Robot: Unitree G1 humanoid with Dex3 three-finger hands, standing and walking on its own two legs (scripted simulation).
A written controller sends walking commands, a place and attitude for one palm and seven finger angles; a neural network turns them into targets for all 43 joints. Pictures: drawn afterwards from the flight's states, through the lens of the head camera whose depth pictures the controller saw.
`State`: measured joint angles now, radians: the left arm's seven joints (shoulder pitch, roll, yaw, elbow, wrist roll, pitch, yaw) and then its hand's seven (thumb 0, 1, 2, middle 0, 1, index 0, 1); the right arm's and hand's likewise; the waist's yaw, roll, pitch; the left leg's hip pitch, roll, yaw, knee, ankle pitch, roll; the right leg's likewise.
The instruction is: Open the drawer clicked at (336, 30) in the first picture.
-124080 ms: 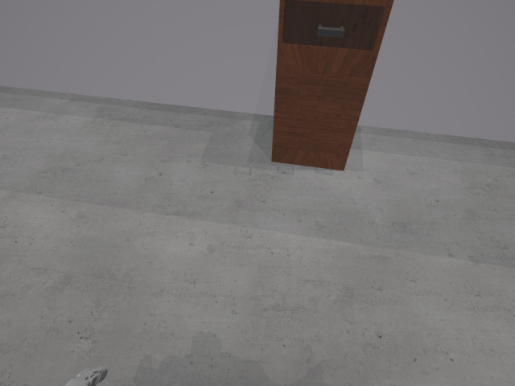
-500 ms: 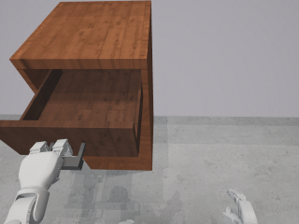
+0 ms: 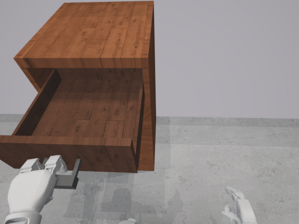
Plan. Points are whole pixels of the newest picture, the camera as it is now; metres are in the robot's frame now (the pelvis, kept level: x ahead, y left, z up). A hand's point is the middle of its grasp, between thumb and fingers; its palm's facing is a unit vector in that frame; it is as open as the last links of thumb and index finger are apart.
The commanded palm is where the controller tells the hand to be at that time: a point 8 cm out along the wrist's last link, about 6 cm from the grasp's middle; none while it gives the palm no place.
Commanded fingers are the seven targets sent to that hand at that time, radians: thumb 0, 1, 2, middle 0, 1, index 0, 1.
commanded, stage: pull the drawer open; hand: left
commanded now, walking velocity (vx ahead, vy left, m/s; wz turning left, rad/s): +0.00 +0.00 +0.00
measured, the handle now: (58, 172) +0.22 +0.26 +0.04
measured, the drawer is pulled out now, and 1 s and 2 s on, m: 0.27 0.30 0.29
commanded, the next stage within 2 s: open the thumb to release the handle in 0.42 s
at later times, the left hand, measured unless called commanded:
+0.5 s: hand (42, 205) +0.15 +0.28 +0.02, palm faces -0.05 -0.05 -1.00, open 5.6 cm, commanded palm +0.14 +0.30 +0.07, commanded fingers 0.00 0.90 0.90 -0.40 -1.35 -0.40 -1.35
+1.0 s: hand (32, 201) +0.15 +0.30 +0.03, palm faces -0.02 -0.01 -1.00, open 11.6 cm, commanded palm +0.13 +0.30 +0.07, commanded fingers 0.00 -0.50 0.30 -0.30 -1.20 -0.30 -1.20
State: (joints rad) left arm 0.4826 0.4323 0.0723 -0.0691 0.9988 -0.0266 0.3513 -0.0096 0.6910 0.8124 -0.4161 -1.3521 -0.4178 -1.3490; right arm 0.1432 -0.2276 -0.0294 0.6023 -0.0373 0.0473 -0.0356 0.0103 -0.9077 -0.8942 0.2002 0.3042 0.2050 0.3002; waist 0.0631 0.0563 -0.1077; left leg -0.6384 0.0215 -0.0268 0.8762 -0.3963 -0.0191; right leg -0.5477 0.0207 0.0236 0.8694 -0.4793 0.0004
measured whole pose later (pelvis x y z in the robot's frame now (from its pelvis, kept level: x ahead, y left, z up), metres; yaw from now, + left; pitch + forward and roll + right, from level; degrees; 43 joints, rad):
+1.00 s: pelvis -0.01 -0.01 -0.01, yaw +1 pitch +9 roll -1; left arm 0.54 0.50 0.16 -0.09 0.95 -0.09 0.37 0.00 -0.18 0.44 -0.34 -1.24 -0.37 -1.25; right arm 0.14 -0.22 -0.02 0.60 -0.03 0.09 -0.07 0.01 -0.91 -0.89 0.20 0.30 0.21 0.30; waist 0.07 0.05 -0.12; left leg -0.68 0.02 -0.05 0.91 -0.40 -0.03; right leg -0.59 0.03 0.01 0.91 -0.49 -0.01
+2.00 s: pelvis -0.01 +0.01 +0.02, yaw +1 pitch +3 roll -1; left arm 0.55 0.52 0.13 -0.33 0.88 -0.01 0.20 0.00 -0.49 0.30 -0.32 -1.20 -0.33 -1.21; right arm 0.14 -0.24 0.01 0.57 -0.01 0.06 -0.07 0.01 -0.91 -0.89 0.20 0.30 0.20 0.30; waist 0.11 0.08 -0.07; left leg -0.47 0.01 -0.04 0.74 -0.33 -0.01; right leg -0.37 0.00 0.01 0.72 -0.41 0.02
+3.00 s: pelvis -0.01 +0.00 +0.04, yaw +3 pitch -2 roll -1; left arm 0.47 0.64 0.21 -0.53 0.74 -0.04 -0.06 0.00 -0.49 0.30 -0.32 -1.20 -0.32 -1.20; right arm 0.12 -0.25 0.04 0.57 0.00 0.04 -0.07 0.01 -0.91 -0.89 0.20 0.30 0.20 0.30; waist 0.13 0.10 0.01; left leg -0.29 0.01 -0.07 0.56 -0.24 -0.02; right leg -0.16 0.01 -0.02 0.50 -0.31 0.01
